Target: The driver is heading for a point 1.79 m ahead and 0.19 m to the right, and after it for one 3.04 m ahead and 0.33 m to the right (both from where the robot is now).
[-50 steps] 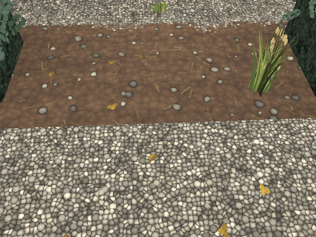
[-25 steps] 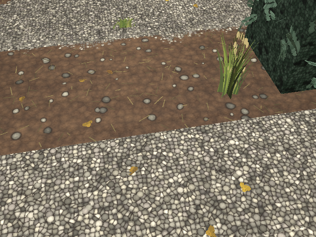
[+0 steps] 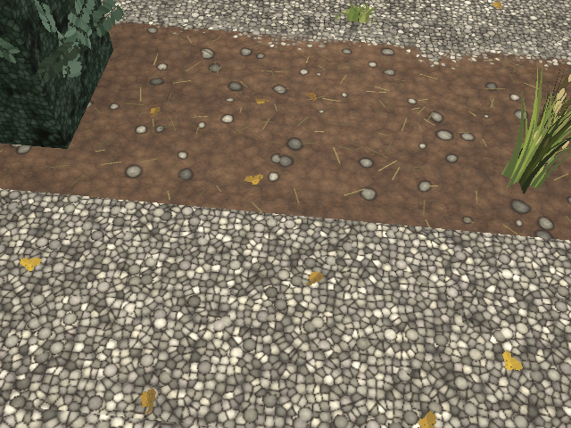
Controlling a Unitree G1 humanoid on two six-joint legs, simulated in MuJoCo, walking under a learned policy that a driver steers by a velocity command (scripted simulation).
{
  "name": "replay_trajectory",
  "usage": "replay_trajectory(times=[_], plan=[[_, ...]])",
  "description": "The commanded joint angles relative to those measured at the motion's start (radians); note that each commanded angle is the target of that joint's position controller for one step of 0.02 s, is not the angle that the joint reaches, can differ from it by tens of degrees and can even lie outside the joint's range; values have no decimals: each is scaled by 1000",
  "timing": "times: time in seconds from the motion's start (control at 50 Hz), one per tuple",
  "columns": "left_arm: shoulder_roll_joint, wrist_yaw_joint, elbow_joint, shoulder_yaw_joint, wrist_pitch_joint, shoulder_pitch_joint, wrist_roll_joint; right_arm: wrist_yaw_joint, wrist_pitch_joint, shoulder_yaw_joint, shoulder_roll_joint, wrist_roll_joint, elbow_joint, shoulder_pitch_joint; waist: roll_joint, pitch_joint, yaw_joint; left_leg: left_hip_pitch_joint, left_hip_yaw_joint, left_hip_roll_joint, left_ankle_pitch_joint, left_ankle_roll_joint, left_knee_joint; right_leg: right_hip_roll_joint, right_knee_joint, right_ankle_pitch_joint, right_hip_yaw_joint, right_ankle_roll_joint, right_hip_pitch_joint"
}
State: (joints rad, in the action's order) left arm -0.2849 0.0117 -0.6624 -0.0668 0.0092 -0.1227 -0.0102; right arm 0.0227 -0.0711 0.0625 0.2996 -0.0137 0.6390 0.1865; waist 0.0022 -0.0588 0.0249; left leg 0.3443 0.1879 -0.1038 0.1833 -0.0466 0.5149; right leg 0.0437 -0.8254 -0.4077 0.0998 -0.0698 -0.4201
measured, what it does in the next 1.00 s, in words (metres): steps on the spot: right foot, then left foot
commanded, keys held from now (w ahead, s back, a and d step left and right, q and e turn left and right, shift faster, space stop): no key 0.74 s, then e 0.20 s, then w+e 0.06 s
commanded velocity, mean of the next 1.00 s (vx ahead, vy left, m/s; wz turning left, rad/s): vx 0.00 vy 0.00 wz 0.06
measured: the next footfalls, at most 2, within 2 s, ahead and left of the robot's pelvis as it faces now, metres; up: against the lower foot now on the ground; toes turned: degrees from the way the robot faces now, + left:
right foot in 0.12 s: +0.05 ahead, -0.14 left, +0.00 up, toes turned +7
left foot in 0.38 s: +0.01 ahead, +0.12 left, +0.00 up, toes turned -1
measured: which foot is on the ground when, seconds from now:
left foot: down 0.00-0.12, up 0.14-0.36, down 0.38-1.00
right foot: up 0.00-0.10, down 0.12-1.00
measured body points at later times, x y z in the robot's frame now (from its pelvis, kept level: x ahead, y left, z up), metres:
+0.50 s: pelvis +0.00 -0.02 +0.00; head +0.02 -0.01 +0.45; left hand +0.12 +0.24 -0.11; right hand +0.13 -0.28 -0.12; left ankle -0.03 +0.12 -0.74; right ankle +0.01 -0.15 -0.74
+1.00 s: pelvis +0.00 -0.01 -0.01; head +0.02 -0.02 +0.43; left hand +0.12 +0.27 -0.12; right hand +0.10 -0.29 -0.14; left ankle -0.03 +0.12 -0.74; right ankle +0.01 -0.13 -0.73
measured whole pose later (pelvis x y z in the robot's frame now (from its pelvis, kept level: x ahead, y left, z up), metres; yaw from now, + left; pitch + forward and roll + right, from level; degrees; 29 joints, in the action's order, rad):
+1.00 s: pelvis +0.00 -0.01 -0.01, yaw -1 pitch -1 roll +1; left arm -0.29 0.01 -0.72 -0.06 0.03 -0.25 -0.02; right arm 0.05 -0.04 0.06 0.26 -0.01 0.78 0.23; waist 0.01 -0.04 -0.01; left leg 0.21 0.00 -0.01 0.39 0.00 0.62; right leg 0.01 -0.77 -0.43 0.08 0.00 -0.35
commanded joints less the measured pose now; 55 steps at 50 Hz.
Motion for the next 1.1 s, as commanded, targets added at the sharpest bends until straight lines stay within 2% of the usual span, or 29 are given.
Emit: replay_trajectory(times=[0.02,0.06,0.1,0.12,0.14,0.16,0.18,0.22,0.24,0.3,0.32,0.36,0.38,0.4,0.42,0.44,0.46,0.56,0.76,0.84,0.88,0.94,0.98,1.0,1.02,1.04,1.06,1.08,1.1], plan=[[-84,-17,52,-22,-17,-12,-2,3,0,50,169,1,-68,-16,-175,138,7,-123,307,232,-28,-173,-162,4,113,22,-17,14,50],[-84,-26,43,-25,-22,-33,5,-2,-1,42,152,-6,-68,-36,-175,135,-7,-98,321,223,-1,-152,-149,-7,213,71,-28,38,116],[-69,-29,30,-24,-29,-66,28,-2,4,30,123,-14,-59,-32,-136,130,-36,-27,286,173,79,-92,-106,-30,392,219,-42,73,257],[-109,-25,40,-28,-31,-78,50,-2,10,20,92,-3,-49,7,-30,127,-21,28,219,108,201,-30,6,-162,460,251,88,114,304],[-172,-28,43,-33,-31,-50,73,0,17,21,86,-8,-61,35,182,92,29,79,60,-24,322,25,142,-304,537,291,278,225,231],[-149,-30,57,-29,-39,-13,73,8,24,39,139,6,-61,19,224,66,13,62,38,4,399,66,281,-389,594,220,397,318,135],[-121,-27,65,-20,-46,30,56,11,25,55,177,3,-47,10,178,40,15,70,38,30,361,89,380,-365,587,178,363,323,120],[-93,-20,59,-10,-49,55,26,13,13,54,144,6,-9,34,143,36,16,90,28,45,289,125,429,-289,557,177,257,275,162],[-86,-19,52,-7,-47,51,21,8,11,45,112,2,4,46,142,36,14,102,16,58,267,136,412,-269,529,248,220,264,196],[-89,-25,30,-8,-27,6,19,-11,18,11,31,0,6,9,158,70,-24,-1,-94,91,266,143,190,-203,474,387,123,244,236],[-98,-26,22,-9,-20,-18,18,-13,22,9,29,-1,6,3,169,84,-35,-33,-116,87,261,140,111,-202,453,426,122,247,257],[-100,-27,11,-6,-14,-39,6,-16,26,13,45,1,31,41,160,103,-17,-146,-140,79,51,120,-115,-189,416,495,110,222,264],[-96,-29,3,-4,-20,-67,5,-16,27,15,71,10,34,49,139,120,-24,-208,-106,99,-52,103,-144,-182,407,504,108,189,257],[-87,-34,2,0,-31,-81,16,-13,27,20,115,18,26,58,71,148,-37,-273,-45,157,-243,81,-105,-157,377,465,81,144,226],[-76,-40,7,2,-39,-105,23,-15,27,31,151,17,55,55,-52,153,-78,-222,-53,146,-183,43,-26,-95,386,368,7,108,239],[-90,-41,6,3,-40,-56,29,-22,28,24,104,16,45,50,-38,141,-31,-179,-53,139,-102,26,-41,-78,351,304,-21,80,262],[-81,-42,11,4,-36,-34,27,-24,29,13,76,21,53,48,-42,119,-32,-150,-41,144,-54,26,-61,-72,342,273,-33,72,258],[-61,-35,7,6,-16,-44,22,-15,41,2,67,17,69,49,-55,41,-37,-86,-33,133,2,36,-81,-68,331,271,-38,72,239],[-63,-16,-39,1,-14,-87,14,-4,48,-8,44,17,110,64,-12,36,-32,-124,-52,118,-38,35,-65,-70,334,307,-33,52,230],[-102,-5,-16,-10,-9,-52,-1,15,47,13,84,16,112,67,-21,36,-12,-171,-78,123,-71,27,-40,-55,282,348,-9,65,151],[-101,0,3,-12,-7,-48,-7,26,42,24,94,12,111,82,-47,53,-6,-177,-67,153,-74,0,-43,-40,225,348,-4,68,119],[-99,-2,26,-17,3,-70,-10,33,35,41,115,10,103,91,-97,53,-8,-163,-2,248,-74,-68,-73,-21,121,285,-15,69,59],[-69,-5,31,-13,17,-96,-10,31,41,47,123,6,88,81,-188,67,-1,-168,110,361,158,-150,-146,5,-37,-84,-90,80,-16],[-72,-11,54,-12,18,-58,-14,26,52,47,133,4,82,90,-191,22,20,-154,194,435,295,-197,-207,-39,-139,-181,-80,91,-109],[-66,-16,80,-10,17,-14,-25,21,65,48,143,1,85,95,-170,-37,26,-141,240,474,405,-209,-248,-80,-153,-224,-50,111,-184],[-61,-20,90,-5,12,-3,-29,18,77,51,153,-9,89,76,-164,-73,15,-141,220,470,442,-185,-258,-108,-100,-215,-34,131,-203],[-64,-26,83,-3,7,-15,-26,15,83,53,158,-17,91,58,-158,-67,8,-141,158,446,411,-154,-246,-111,-26,-174,-52,143,-162],[-68,-32,56,-6,1,-75,-20,11,83,53,163,-22,85,18,-143,-40,-23,-83,64,401,356,-119,-222,-92,68,-98,-96,152,-27],[-70,-34,2,-15,-7,-193,-17,9,79,50,155,-20,78,-35,-130,0,-82,18,-48,340,335,-81,-151,-42,176,27,-165,155,177]])
Velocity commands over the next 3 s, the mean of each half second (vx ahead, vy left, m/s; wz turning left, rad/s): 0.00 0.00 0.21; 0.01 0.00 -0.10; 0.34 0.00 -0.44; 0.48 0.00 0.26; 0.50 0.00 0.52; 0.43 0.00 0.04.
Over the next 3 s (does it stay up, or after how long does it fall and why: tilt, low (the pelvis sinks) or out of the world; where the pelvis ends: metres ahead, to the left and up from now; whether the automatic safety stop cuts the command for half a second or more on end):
stays up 0.92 -0.26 -0.18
